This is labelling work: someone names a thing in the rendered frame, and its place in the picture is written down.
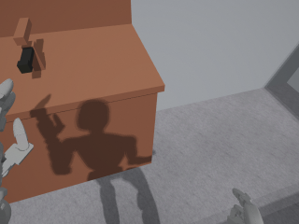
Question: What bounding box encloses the robot left forearm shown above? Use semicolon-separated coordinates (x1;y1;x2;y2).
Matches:
0;187;12;224

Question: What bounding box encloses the left robot hand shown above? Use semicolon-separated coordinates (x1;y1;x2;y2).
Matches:
0;78;34;187

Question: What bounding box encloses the right robot hand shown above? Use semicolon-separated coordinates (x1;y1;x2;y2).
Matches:
227;188;264;224

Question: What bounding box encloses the counter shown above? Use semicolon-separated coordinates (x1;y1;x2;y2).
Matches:
0;0;165;203

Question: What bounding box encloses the tap lever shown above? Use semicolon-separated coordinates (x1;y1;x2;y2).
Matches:
17;47;35;74

